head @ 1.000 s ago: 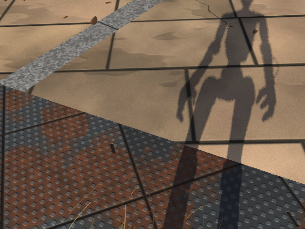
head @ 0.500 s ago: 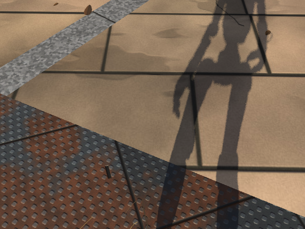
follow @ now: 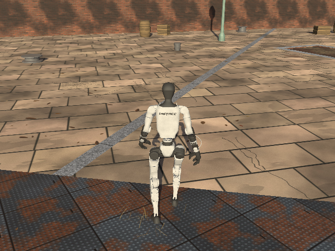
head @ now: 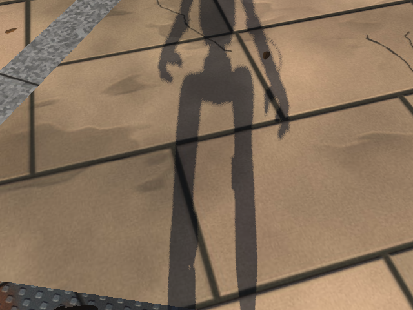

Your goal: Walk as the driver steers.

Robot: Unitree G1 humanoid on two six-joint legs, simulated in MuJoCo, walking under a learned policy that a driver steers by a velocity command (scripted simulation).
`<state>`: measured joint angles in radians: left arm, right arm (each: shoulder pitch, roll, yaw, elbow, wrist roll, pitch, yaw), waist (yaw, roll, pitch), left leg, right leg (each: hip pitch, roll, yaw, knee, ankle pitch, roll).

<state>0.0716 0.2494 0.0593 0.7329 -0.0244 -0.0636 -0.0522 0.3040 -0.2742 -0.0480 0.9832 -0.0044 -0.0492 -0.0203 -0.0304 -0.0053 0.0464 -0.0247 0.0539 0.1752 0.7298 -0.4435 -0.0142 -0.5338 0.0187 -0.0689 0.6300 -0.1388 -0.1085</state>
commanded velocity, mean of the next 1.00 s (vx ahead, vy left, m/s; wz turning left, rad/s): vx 0.50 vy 0.00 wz -0.41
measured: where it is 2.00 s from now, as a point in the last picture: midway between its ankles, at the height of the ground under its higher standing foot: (262, 148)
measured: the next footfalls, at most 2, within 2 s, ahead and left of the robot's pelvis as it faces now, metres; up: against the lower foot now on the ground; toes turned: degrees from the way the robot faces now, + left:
left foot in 0.46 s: +0.46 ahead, +0.09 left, +0.00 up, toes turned -20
right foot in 0.96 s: +0.61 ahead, -0.25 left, +0.00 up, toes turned -25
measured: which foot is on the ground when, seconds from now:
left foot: up 0.00-0.44, down 0.46-0.98, up 1.00-1.00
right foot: down 0.00-0.48, up 0.50-0.94, down 0.96-1.00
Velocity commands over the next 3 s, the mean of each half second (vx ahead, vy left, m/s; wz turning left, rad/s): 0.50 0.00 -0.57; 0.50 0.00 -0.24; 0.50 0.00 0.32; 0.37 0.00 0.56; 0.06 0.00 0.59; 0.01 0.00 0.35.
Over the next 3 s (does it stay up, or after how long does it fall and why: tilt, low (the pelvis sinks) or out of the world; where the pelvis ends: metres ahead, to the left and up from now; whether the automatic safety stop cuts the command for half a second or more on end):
stays up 1.11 -0.20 0.02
